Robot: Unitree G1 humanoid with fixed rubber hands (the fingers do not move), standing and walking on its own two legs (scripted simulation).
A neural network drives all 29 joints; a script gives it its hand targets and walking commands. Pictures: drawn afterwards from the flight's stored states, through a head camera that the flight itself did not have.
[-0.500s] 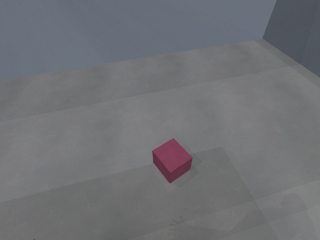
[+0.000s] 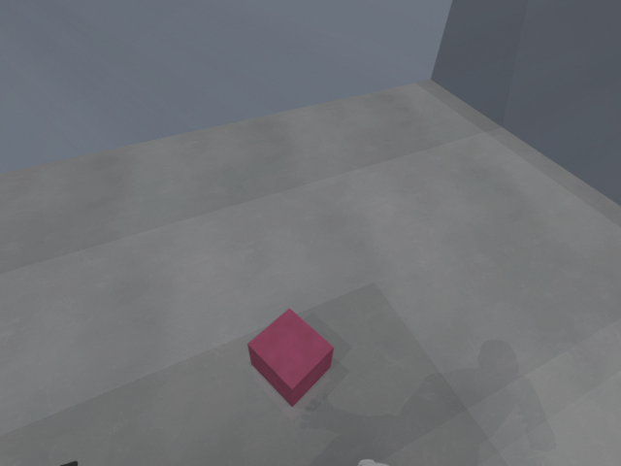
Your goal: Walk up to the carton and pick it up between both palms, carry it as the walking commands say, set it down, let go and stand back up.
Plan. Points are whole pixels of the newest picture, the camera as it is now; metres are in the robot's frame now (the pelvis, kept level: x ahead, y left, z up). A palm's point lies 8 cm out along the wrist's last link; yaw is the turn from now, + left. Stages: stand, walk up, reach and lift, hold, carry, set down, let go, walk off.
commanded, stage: walk up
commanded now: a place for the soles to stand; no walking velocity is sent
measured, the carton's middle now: (290, 356) +0.59 +0.04 -0.69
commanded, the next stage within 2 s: none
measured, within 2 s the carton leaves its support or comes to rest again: neither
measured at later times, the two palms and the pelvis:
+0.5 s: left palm (65, 443) +0.20 +0.34 -0.11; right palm (524, 435) +0.20 -0.31 -0.10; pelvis +0.11 +0.02 -0.02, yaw -3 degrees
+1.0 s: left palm (78, 386) +0.26 +0.33 -0.07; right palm (557, 436) +0.19 -0.34 -0.08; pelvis +0.12 +0.00 +0.00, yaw +0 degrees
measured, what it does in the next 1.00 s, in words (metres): walks ahead: right foot, then left foot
